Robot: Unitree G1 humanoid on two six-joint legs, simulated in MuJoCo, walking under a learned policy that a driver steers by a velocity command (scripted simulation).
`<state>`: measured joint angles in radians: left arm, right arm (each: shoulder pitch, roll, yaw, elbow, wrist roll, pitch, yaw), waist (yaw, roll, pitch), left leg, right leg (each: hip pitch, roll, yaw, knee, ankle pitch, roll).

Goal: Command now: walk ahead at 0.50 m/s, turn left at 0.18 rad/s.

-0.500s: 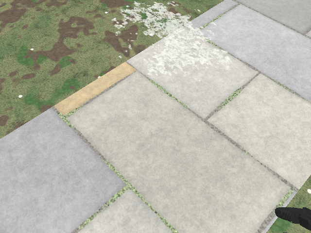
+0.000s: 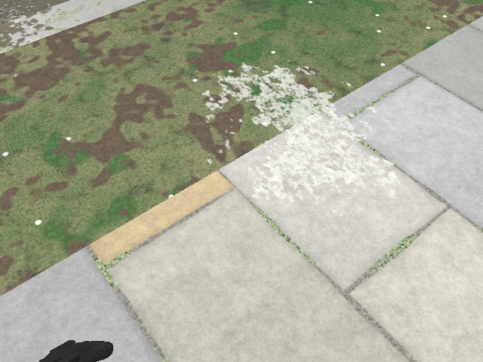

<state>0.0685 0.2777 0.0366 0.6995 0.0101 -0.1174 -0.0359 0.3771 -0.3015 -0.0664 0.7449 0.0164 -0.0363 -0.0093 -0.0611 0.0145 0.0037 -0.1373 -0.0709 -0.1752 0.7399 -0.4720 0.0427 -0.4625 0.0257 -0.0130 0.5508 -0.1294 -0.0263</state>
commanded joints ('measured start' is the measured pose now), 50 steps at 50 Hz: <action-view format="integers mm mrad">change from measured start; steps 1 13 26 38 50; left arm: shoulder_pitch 330 246 428 197 181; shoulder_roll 176 162 131 82 266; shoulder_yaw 63 45 15 42 99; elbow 27 66 125 22 -87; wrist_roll -31 -24 -21 -20 9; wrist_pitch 4 21 41 142 154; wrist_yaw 1 24 37 53 50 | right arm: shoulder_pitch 41 -273 17 -280 -190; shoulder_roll -122 -12 -154 -111 -51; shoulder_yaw -12 18 -34 -22 -3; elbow -82 -142 -89 -24 22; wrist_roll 20 -12 -34 -37 -50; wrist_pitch -32 -42 -42 -28 14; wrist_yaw -1 18 30 -14 3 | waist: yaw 155 117 -34 87 59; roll -204 -85 178 83 -311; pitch -218 18 -421 -75 -173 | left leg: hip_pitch -644 -493 493 -69 -306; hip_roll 23 161 490 340 147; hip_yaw -21 140 -387 215 370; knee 577 -28 -284 -511 141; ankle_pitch -66 462 929 769 99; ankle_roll -19 -57 299 194 -72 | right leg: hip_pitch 744 329 -147 -13 545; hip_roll -404 -205 13 -124 -346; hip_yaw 747 142 166 54 345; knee -258 -404 727 344 -106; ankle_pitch -381 171 -521 -54 786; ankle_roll -260 -182 51 94 -191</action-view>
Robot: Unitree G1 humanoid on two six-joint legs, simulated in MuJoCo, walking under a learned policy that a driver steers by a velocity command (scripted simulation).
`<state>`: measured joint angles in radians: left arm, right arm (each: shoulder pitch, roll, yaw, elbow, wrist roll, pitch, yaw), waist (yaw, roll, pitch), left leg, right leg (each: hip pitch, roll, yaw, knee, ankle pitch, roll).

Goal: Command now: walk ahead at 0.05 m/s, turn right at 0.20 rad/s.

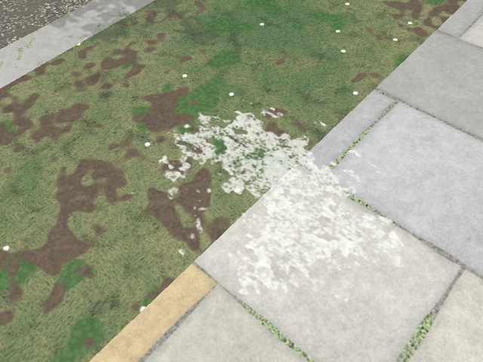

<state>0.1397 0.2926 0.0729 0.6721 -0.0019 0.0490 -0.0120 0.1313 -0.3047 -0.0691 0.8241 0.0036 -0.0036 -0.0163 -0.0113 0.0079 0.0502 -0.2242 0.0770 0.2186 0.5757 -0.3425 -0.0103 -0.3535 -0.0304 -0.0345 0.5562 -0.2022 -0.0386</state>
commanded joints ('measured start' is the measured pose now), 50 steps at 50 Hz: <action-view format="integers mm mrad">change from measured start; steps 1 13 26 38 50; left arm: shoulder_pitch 111 -65 -213 -246 227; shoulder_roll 138 130 122 78 307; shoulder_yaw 24 27 49 41 87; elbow -57 42 36 71 146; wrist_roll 35 21 -20 -13 13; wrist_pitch -27 -34 -50 -138 -181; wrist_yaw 25 59 41 15 3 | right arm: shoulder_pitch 15 -4 133 212 270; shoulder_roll -51 -86 -190 -156 12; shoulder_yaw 2 -21 -62 -42 6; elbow -53 -6 -22 -12 -116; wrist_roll -29 21 6 15 20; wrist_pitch -14 56 -27 -54 -52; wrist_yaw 14 -12 12 -17 -10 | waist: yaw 55 27 -38 -61 82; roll -253 -134 111 133 -289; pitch -303 -118 -58 8 -347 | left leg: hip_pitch -284 -198 205 167 -394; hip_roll -34 -7 228 99 -187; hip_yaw -177 -213 -717 -564 -412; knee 448 309 -378 -422 463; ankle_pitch -344 -115 -195 27 -217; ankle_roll -53 -68 290 215 47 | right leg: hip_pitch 410 228 -419 -290 742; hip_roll -396 -288 -21 13 -355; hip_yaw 434 121 104 104 685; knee -135 -228 536 63 -247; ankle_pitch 863 386 -287 150 -213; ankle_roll -329 -215 53 118 -184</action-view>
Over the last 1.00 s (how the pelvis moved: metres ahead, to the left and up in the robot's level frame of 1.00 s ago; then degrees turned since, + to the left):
0.39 0.02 0.01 -12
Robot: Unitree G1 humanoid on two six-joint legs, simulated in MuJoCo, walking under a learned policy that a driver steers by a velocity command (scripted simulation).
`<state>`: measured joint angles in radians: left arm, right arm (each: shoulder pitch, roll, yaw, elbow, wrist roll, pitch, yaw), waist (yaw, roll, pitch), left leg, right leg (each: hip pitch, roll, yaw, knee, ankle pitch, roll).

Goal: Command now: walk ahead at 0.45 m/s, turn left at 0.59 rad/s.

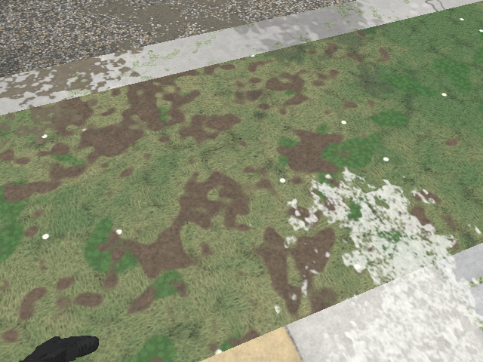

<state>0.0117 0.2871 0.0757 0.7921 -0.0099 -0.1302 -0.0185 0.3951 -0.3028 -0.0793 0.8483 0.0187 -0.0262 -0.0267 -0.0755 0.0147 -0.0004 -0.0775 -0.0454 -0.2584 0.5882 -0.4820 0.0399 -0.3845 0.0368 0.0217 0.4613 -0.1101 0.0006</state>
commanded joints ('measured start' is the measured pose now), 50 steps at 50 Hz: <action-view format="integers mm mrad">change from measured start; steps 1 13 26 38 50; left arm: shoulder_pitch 315 179 189 19 415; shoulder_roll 226 143 171 67 274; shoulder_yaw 63 28 1 -32 46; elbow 24 26 -87 -122 -53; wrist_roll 6 9 -32 19 18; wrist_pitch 1 18 -6 29 16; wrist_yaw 1 20 4 1 -21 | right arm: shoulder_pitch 32 -240 25 -93 120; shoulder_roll -93 -29 -206 -138 -15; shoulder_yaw -3 8 -58 -22 24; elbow -124 -238 -255 -214 -169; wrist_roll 29 7 -3 -10 -2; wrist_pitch -34 -15 -25 -45 -38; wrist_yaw -2 50 59 18 16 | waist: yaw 134 113 -60 21 128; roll -280 -86 114 43 -353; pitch -219 59 -299 15 -352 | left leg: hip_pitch -677 -628 458 -191 -538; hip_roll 20 172 358 138 -64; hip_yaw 58 206 -490 66 130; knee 613 273 -290 -382 614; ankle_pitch -106 422 117 457 -78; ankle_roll -10 -38 342 194 -12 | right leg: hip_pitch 717 321 -430 -137 743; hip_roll -462 -273 -54 -113 -421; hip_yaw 744 -55 86 6 680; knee -213 -333 960 209 -97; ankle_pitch -474 197 -407 221 -155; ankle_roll -239 -166 -6 67 -314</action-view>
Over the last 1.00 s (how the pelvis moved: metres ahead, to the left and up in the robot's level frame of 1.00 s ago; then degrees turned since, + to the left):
0.17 0.06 0.00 28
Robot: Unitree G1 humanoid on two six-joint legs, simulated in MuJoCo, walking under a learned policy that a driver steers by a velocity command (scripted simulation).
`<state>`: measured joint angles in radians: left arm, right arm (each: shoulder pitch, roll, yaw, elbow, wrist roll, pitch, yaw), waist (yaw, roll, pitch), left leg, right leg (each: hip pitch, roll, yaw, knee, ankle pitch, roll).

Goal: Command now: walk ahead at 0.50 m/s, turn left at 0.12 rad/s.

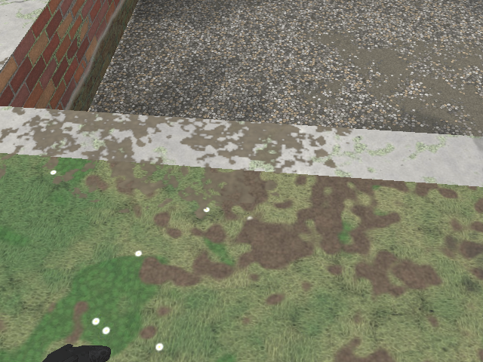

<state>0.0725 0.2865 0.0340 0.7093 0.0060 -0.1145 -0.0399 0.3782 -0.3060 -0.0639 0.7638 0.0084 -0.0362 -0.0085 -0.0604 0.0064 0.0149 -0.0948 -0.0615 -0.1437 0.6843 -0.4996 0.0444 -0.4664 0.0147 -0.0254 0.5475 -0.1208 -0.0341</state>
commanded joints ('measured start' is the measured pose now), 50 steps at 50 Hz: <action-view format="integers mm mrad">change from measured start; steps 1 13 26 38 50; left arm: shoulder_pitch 346 237 426 173 41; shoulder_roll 181 152 28 73 97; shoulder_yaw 63 44 -5 31 48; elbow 26 55 67 28 -98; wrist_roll -26 -17 -4 -27 -24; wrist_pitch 3 17 45 72 71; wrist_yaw -1 28 43 36 -25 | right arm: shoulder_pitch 67 -245 61 -152 -88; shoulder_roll -109 -19 -263 -93 -190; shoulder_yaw -7 12 -70 -26 -56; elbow -77 -147 -82 -20 43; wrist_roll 23 -6 -14 -27 9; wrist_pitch -35 -41 -52 -88 -12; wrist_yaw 0 13 32 16 -16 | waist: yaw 149 104 -16 61 64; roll -207 -70 244 47 83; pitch -278 8 -392 19 -21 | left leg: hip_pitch -645 -562 517 -58 223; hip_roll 6 166 433 288 338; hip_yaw -57 106 -437 121 320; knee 614 74 -234 -575 -253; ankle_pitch -66 476 319 536 1169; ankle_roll -16 -66 284 166 67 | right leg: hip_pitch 791 355 -108 -214 -54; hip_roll -389 -189 25 -142 -6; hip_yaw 764 141 25 147 -75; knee -248 -402 613 401 74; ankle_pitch -359 235 -231 68 -63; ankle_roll -249 -176 12 59 -68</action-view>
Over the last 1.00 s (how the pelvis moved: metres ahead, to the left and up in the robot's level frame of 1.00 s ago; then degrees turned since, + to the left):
0.55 0.13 -0.01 28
